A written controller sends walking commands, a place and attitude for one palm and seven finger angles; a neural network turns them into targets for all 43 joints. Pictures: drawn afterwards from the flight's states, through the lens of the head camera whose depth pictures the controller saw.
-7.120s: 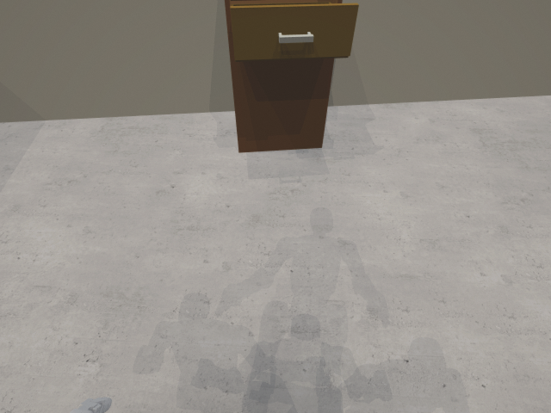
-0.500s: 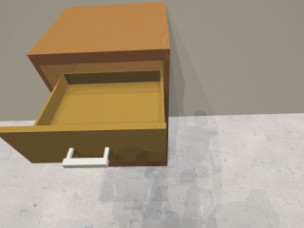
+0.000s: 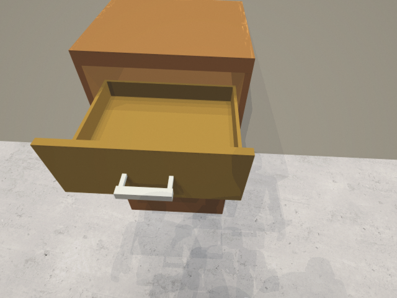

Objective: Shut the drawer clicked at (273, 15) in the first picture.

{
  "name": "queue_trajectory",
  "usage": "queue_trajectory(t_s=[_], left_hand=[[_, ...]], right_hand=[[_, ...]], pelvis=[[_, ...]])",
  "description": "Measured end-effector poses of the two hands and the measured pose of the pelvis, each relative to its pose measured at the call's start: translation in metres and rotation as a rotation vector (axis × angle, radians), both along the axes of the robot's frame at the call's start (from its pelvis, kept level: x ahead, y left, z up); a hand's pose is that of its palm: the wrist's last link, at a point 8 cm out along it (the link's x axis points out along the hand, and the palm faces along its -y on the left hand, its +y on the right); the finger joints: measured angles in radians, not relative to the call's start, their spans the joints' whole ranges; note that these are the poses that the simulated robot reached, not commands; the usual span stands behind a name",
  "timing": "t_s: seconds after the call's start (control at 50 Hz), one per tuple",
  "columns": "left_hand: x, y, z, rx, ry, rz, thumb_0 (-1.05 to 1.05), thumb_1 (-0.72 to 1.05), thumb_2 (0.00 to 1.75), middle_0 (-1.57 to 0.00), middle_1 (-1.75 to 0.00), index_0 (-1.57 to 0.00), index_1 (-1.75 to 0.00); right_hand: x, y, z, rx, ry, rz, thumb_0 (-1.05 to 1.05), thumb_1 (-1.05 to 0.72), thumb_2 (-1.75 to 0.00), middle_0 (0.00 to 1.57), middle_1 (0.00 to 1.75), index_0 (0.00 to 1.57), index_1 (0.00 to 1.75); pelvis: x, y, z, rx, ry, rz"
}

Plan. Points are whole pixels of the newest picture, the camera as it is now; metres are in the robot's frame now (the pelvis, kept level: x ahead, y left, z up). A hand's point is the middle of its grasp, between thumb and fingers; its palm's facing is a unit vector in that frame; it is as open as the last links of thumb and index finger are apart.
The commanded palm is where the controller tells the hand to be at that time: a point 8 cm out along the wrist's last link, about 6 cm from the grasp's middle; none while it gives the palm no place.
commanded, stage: come to a stop and stand still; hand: left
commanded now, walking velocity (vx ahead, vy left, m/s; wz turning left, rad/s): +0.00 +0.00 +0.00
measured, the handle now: (145, 186) +0.33 +0.15 +0.02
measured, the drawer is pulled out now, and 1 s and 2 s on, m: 0.30 0.30 0.30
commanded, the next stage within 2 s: look again from close up in 1.02 s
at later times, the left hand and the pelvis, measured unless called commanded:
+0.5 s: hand out of the picture +0.07 +0.21 -0.15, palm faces +0.05 -0.97 -0.24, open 7.4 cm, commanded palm none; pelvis +0.05 +0.03 +0.02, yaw +2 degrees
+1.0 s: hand out of the picture +0.12 +0.20 -0.14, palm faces +0.04 -0.96 -0.26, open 7.4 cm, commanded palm none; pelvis +0.07 +0.00 +0.02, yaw +2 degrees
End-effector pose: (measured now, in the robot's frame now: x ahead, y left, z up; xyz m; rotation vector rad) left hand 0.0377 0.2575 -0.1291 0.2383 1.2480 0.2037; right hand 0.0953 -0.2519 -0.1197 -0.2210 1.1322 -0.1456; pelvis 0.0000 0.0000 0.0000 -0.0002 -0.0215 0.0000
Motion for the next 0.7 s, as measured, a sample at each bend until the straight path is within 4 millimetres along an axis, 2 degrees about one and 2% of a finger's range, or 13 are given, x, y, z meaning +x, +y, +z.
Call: queue_trajectory(t_s=[0.14, 0.22, 0.3, 0.4, 0.6, 0.7], left_hand=[[-0.017, 0.016, 0.002, -0.018, 0.028, 0.027, 0.01, 0.91, 0.90, -0.20, -0.30, -0.20, -0.30], [-0.025, 0.017, 0.004, -0.024, 0.061, 0.054, 0.01, 0.91, 0.90, -0.20, -0.30, -0.20, -0.30], [-0.024, 0.013, 0.008, -0.035, 0.100, 0.062, 0.01, 0.91, 0.90, -0.20, -0.30, -0.20, -0.30], [-0.007, 0.007, 0.009, -0.047, 0.104, 0.060, 0.01, 0.91, 0.90, -0.20, -0.30, -0.20, -0.30], [0.051, -0.002, 0.010, -0.049, 0.026, 0.033, 0.01, 0.91, 0.90, -0.20, -0.30, -0.20, -0.30], [0.072, -0.004, 0.013, -0.039, -0.007, 0.016, 0.01, 0.91, 0.90, -0.20, -0.30, -0.20, -0.30]], right_hand=[[0.011, 0.034, 0.000, 0.032, -0.006, 0.022, 0.01, -0.91, -0.90, 0.20, 0.30, 0.20, 0.30], [0.018, 0.051, -0.004, 0.065, 0.015, 0.031, 0.01, -0.90, -0.90, 0.20, 0.30, 0.20, 0.30], [0.021, 0.061, -0.005, 0.086, 0.031, 0.014, 0.00, -0.91, -0.90, 0.20, 0.30, 0.20, 0.30], [0.023, 0.057, -0.004, 0.073, 0.066, -0.002, 0.00, -0.92, -0.90, 0.20, 0.30, 0.20, 0.30], [0.017, 0.038, -0.005, 0.045, 0.147, -0.030, 0.00, -0.91, -0.90, 0.20, 0.30, 0.20, 0.30], [0.015, 0.032, -0.006, 0.045, 0.165, -0.042, 0.01, -0.91, -0.90, 0.20, 0.30, 0.20, 0.30]], pelvis=[[0.003, 0.019, 0.003, -0.006, 0.010, 0.009], [0.012, 0.025, 0.006, -0.001, 0.010, 0.023], [0.024, 0.029, 0.011, 0.001, 0.022, 0.020], [0.039, 0.030, 0.015, 0.002, 0.028, 0.022], [0.060, 0.021, 0.017, 0.000, 0.022, 0.031], [0.066, 0.015, 0.018, 0.001, 0.022, 0.033]])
